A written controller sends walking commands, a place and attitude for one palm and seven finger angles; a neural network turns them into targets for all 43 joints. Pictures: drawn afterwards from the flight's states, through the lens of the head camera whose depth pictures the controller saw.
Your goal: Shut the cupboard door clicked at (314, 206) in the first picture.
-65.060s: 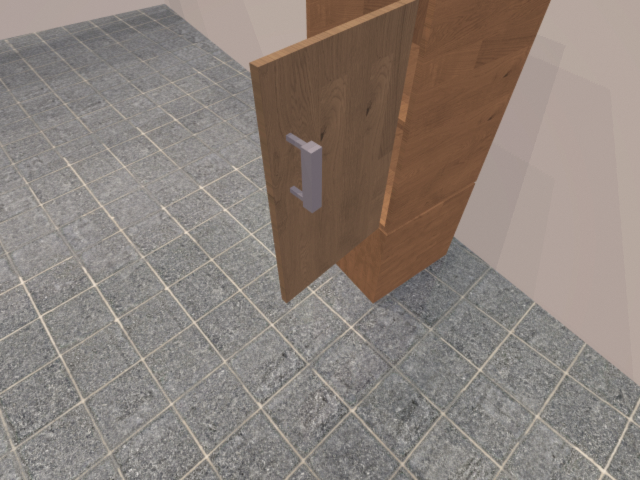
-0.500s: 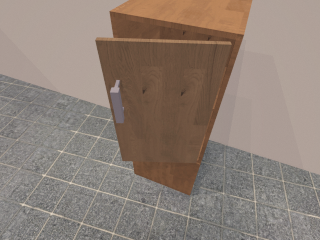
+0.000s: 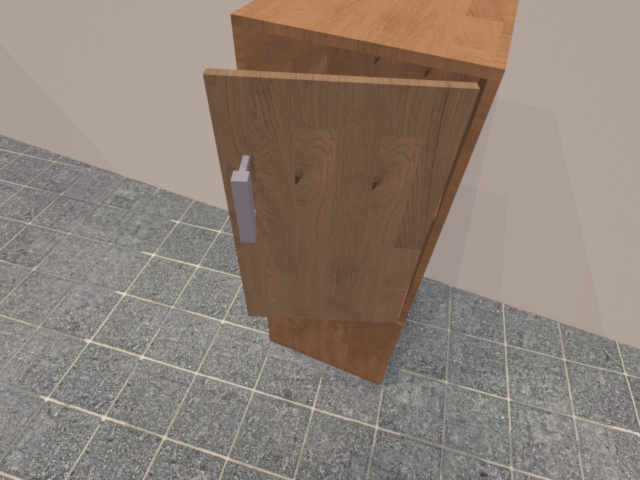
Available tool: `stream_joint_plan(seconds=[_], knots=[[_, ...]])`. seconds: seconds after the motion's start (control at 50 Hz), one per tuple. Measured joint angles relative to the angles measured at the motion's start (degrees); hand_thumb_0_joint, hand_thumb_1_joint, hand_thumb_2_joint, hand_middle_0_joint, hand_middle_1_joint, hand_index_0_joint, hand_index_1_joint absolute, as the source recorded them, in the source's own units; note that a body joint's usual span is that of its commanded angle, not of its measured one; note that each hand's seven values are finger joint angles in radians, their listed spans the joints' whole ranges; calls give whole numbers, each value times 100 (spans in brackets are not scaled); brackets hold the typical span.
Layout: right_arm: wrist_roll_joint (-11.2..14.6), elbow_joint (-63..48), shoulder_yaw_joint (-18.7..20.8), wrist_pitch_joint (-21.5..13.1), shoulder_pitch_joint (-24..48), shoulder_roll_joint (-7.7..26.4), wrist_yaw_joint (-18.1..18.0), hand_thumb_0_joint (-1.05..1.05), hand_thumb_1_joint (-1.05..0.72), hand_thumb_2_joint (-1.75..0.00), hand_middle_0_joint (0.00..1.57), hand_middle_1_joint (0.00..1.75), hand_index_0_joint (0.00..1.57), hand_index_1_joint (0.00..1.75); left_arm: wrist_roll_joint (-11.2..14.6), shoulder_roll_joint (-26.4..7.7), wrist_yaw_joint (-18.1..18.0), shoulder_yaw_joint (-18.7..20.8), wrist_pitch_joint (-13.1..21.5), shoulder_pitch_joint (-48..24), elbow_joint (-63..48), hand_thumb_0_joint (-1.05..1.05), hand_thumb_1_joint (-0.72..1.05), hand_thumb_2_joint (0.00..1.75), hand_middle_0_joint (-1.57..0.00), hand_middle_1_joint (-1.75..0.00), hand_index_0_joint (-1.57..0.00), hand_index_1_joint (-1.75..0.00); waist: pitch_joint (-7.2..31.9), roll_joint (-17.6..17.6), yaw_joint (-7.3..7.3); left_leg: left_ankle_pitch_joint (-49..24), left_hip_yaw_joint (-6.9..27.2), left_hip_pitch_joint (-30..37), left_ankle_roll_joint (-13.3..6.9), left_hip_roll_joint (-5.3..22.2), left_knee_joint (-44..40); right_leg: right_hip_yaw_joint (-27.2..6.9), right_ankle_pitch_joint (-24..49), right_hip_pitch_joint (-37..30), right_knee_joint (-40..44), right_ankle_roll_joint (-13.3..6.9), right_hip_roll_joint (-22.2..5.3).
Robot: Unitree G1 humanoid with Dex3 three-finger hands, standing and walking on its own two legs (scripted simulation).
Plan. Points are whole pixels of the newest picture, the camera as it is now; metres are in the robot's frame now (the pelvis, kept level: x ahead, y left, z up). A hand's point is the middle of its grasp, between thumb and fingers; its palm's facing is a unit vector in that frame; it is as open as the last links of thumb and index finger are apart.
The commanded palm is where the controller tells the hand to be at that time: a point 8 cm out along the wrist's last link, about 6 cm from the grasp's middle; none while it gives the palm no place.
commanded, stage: look again from close up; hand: left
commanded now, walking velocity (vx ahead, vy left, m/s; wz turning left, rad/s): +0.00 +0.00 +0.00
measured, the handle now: (247, 199) +0.50 +0.15 +0.06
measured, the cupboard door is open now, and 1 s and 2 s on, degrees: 21 21 21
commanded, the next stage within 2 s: shuffle to correct the standing spot in 0.28 s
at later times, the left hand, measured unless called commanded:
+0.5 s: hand out of the picture +0.02 +0.15 -0.18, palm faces +0.00 -0.98 -0.18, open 7.3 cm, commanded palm none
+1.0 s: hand out of the picture +0.03 +0.12 -0.18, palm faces +0.04 -0.98 -0.19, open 7.3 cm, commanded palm none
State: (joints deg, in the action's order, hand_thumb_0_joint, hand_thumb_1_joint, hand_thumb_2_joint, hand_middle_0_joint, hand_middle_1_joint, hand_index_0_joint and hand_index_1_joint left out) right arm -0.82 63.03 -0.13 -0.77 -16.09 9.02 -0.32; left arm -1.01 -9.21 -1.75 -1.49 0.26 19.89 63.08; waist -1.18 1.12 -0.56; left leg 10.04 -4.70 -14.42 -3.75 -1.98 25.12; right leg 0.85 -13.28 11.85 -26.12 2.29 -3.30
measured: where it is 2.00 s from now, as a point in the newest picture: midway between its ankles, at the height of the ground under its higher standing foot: outside the picture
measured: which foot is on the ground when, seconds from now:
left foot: down 0.00-1.00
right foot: down 0.00-1.00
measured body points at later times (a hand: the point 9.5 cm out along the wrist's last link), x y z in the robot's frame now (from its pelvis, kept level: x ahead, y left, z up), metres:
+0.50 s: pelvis +0.02 -0.01 +0.00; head +0.02 -0.01 +0.45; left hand +0.02 +0.21 -0.16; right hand +0.03 -0.24 -0.16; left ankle +0.04 +0.08 -0.74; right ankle +0.01 -0.15 -0.74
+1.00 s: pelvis +0.04 -0.04 +0.00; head +0.05 -0.04 +0.45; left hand +0.03 +0.17 -0.16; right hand +0.08 -0.27 -0.16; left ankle +0.04 +0.08 -0.74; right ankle +0.01 -0.15 -0.74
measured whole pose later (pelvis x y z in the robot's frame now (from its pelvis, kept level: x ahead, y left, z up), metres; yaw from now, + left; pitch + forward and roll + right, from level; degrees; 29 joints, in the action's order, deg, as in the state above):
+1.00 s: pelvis +0.04 -0.04 +0.00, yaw +0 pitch -1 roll +1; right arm -0.7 62.0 1.1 0.6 -11.8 9.3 -1.7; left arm -1.0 -7.9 -2.8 -0.2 0.0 17.6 60.8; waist -2.2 1.1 -1.2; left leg 14.9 -3.6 -12.8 0.2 0.9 28.7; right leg 1.7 -18.9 10.6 -30.4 -1.0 -0.6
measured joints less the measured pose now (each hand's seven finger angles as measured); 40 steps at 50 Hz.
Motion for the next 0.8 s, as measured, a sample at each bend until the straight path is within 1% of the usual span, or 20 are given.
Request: stream_joint_plan(seconds=[0.16, 0.44, 0.56, 0.62, 0.68, 0.74, 0.8], knots=[[3, 64, 14, -22, 148, 31, -28, 1, -92, -90, 20, 30, 20, 30, -2, 69, -18, -5, 36, -160, -3, 0, 91, 90, -20, -30, -20, -30, 18, -8, 0, 17, -6, 103, 29, 11, -58, -8, -24, -87, 36, 0, 12], [-8, 148, -11, -24, 180, 20, -34, 1, -92, -90, 20, 30, 20, 30, 12, 6, -17, 23, 49, -326, -41, 0, 91, 90, -20, -30, -20, -30, 5, 2, 30, 56, 24, 188, 108, 69, -113, 18, -67, -176, 100, -62, 74], [-53, 156, 34, 33, 30, -75, -25, 1, -91, -90, 20, 30, 20, 30, -36, -15, 42, 104, -29, -164, -50, 0, 91, 90, -20, -30, -20, -30, 80, 55, 46, 251, 16, 140, 147, 88, 76, 6, -337, -62, -218, -179, 88], [-56, 154, 63, 34, -74, -113, -40, 0, -91, -90, 20, 30, 20, 30, -52, -6, 69, 144, -40, -51, -57, 0, 91, 90, -20, -30, -20, -30, 99, 42, 38, 374, 36, 113, 198, 133, 196, 22, -450, -43, -326, -191, 126], [-34, 189, 47, 7, -116, -116, -68, 0, -91, -90, 20, 30, 20, 30, -25, 56, 38, 140, 36, 30, -22, 0, 91, 90, -20, -30, -20, -30, 63, -34, 15, 483, 87, 120, 276, 218, 298, 70, -506, -122, -291, -225, 210], [-7, 240, 5, -22, -54, -132, -102, 0, -91, -90, 20, 30, 20, 30, 20, 130, -10, 91, 112, 78, 46, 0, 91, 90, -20, -30, -20, -30, 20, -55, 7, 509, 108, 203, 350, 270, 248, 88, -510, -220, -202, -277, 265], [14, 244, 10, -8, 42, -106, -157, 1, -92, -90, 20, 30, 20, 30, 35, 200, -48, 57, 116, 66, 35, 0, 91, 90, -20, -30, -20, -30, -16, -53, -12, 481, 111, 273, 385, 290, 159, 91, -495, -275, -141, -302, 289]])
